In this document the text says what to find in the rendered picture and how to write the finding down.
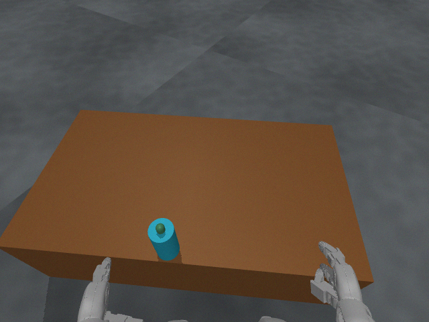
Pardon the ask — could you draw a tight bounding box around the bottle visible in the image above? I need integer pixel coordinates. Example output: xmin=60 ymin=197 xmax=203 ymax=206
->
xmin=147 ymin=218 xmax=180 ymax=261

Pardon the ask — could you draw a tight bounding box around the right robot hand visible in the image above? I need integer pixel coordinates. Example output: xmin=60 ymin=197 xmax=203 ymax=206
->
xmin=310 ymin=241 xmax=363 ymax=308

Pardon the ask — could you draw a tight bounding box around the right robot arm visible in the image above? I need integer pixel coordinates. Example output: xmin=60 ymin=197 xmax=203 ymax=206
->
xmin=336 ymin=299 xmax=375 ymax=322

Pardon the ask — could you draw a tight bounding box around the left robot hand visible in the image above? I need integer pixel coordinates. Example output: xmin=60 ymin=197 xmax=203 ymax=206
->
xmin=77 ymin=257 xmax=143 ymax=322

